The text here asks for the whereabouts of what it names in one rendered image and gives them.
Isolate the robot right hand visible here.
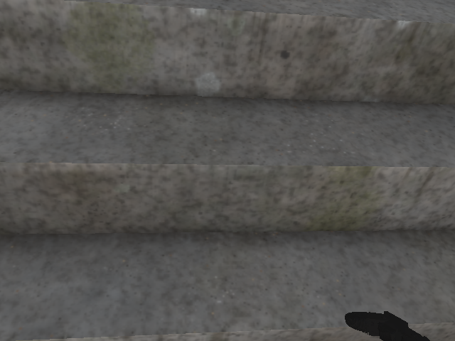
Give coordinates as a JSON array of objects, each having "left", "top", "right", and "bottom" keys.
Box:
[{"left": 345, "top": 311, "right": 430, "bottom": 341}]

